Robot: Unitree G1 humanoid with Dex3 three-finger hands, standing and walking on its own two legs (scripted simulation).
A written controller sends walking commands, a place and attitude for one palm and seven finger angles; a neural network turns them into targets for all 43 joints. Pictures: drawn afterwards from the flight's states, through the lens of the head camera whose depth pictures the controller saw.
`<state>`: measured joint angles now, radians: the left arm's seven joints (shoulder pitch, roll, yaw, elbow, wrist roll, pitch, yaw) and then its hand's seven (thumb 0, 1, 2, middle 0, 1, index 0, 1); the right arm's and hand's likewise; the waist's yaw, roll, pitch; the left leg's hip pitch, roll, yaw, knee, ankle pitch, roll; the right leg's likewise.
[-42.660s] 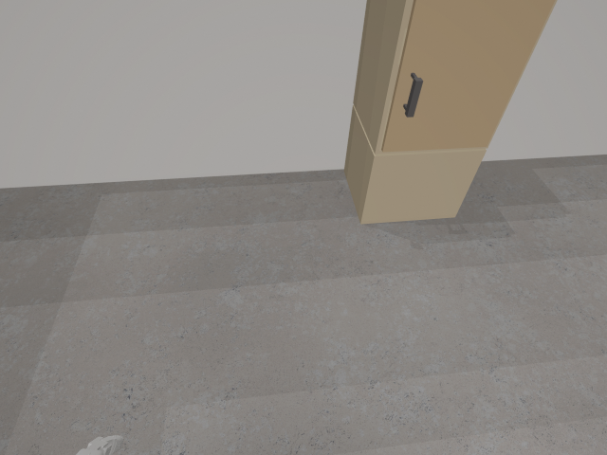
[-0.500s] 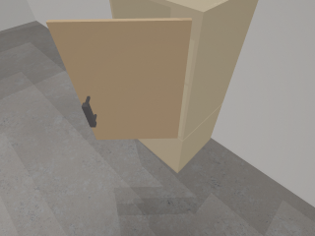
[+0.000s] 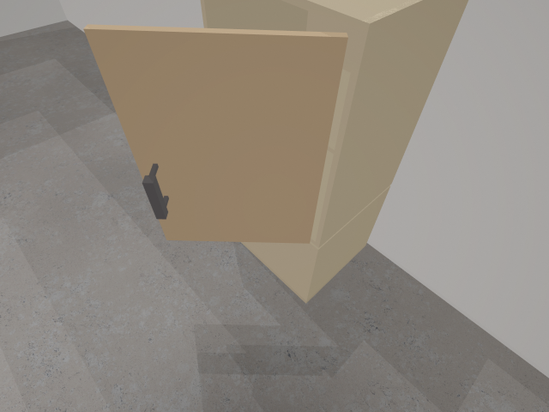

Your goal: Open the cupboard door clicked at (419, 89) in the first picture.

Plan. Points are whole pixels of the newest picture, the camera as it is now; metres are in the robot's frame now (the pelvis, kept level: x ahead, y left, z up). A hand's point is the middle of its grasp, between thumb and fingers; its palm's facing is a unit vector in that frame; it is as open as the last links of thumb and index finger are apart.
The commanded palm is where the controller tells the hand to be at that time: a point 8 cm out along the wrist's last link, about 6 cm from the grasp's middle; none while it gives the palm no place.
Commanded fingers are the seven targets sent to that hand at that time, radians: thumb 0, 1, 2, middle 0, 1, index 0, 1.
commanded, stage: look again from close up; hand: left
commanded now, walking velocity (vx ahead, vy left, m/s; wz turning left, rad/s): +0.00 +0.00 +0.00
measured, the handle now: (158, 191) +0.58 +0.31 -0.10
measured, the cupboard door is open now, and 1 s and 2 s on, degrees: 45 45 45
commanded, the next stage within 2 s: raise the hand with hooked fingers in 0.48 s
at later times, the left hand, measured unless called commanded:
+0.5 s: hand out of the picture +0.01 +0.24 -0.18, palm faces -0.02 -0.97 -0.23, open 7.4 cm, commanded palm none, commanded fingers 0.00 0.90 0.90 -0.20 -0.30 -0.20 -0.30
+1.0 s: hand out of the picture +0.14 +0.22 -0.10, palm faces +0.06 -1.00 -0.01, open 8.6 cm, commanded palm +0.12 +0.29 -0.07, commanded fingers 0.00 0.39 0.68 -0.24 -0.63 -0.24 -0.63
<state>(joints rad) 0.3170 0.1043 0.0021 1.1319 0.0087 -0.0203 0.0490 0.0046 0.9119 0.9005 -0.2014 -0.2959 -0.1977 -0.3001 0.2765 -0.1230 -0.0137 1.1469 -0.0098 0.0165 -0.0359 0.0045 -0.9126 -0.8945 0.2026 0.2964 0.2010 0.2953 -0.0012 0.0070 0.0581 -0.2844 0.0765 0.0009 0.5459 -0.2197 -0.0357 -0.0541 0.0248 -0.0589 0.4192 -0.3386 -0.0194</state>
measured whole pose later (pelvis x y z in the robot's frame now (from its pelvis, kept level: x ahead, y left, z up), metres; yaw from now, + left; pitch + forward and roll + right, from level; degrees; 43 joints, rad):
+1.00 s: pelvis -0.07 +0.00 -0.10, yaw +0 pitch +14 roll -1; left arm 0.32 0.24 0.28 0.32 -0.30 -0.54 -0.40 0.01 0.61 0.77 -0.22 -0.49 -0.22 -0.49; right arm 0.15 -0.25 -0.07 0.56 0.02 -0.23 -0.03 0.01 -0.91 -0.89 0.20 0.30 0.20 0.30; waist 0.01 -0.04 -0.14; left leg -1.02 0.06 -0.02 1.18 -0.40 -0.03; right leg -0.85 0.01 -0.07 1.22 -0.61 -0.03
